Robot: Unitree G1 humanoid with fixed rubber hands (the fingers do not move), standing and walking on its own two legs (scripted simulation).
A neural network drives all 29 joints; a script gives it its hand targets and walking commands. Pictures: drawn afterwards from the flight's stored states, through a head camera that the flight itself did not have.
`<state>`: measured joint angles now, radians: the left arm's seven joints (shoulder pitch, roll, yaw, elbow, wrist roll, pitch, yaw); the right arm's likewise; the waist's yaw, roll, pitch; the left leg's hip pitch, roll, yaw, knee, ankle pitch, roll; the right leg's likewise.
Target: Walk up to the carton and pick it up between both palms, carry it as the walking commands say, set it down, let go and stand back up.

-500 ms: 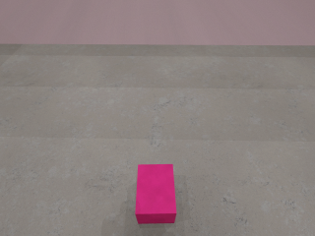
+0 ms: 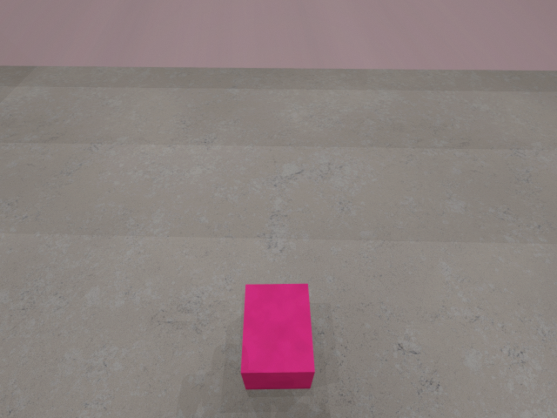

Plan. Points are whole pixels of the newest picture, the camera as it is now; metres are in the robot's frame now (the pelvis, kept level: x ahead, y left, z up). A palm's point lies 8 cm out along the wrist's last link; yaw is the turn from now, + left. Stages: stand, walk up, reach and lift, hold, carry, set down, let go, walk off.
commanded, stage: reach and lift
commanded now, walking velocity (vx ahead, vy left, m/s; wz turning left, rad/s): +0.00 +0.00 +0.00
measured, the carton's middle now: (277, 335) +0.48 +0.02 -0.67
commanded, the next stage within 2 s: none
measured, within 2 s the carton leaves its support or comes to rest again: neither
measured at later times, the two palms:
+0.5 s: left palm out of the picture +0.16 +0.22 -0.15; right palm out of the picture +0.16 -0.21 -0.15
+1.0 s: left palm (167, 359) +0.26 +0.22 -0.17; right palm (399, 356) +0.27 -0.20 -0.17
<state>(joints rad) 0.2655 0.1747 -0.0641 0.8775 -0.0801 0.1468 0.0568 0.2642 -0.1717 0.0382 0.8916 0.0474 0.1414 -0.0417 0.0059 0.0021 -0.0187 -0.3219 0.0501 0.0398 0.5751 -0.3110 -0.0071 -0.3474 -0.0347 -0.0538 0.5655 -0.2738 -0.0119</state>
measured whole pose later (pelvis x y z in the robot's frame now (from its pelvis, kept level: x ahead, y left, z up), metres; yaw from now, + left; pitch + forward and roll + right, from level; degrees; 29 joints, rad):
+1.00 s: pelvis -0.08 +0.00 -0.08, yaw +0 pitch +20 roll +0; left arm -0.56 0.21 0.16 0.67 -0.02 0.48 -0.01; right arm -0.54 -0.19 -0.16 0.64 -0.01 0.50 -0.02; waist 0.01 0.00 0.07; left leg -1.05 0.05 0.02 1.05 -0.36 -0.02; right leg -1.07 -0.05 -0.03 1.03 -0.32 0.00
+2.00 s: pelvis -0.08 +0.01 -0.15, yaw +0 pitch +50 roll +1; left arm -1.24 0.28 0.38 0.95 0.06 0.14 0.00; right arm -1.24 -0.25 -0.42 0.95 -0.10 0.14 -0.01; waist 0.00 -0.01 -0.06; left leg -1.72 0.04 0.03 1.22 -0.37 -0.01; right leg -1.75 -0.05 -0.01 1.20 -0.32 0.01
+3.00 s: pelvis -0.11 +0.01 -0.39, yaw +0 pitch +38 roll -1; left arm -1.60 0.43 0.03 1.19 -0.25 0.08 0.11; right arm -1.61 -0.43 -0.10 1.24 0.24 0.06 -0.10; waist 0.00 0.00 0.42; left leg -2.25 0.03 -0.03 2.17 -0.59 -0.02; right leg -2.27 -0.06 0.02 2.13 -0.53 0.02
